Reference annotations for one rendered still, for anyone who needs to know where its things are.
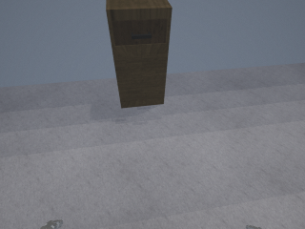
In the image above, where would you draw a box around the robot left hand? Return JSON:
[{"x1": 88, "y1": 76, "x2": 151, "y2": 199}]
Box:
[{"x1": 40, "y1": 219, "x2": 63, "y2": 229}]

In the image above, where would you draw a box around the cabinet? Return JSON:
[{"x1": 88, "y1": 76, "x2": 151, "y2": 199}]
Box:
[{"x1": 106, "y1": 0, "x2": 173, "y2": 109}]

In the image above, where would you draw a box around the handle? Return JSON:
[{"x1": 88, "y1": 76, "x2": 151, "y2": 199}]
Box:
[{"x1": 132, "y1": 32, "x2": 152, "y2": 39}]

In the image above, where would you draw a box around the drawer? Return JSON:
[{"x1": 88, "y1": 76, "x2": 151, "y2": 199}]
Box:
[{"x1": 112, "y1": 18, "x2": 168, "y2": 46}]

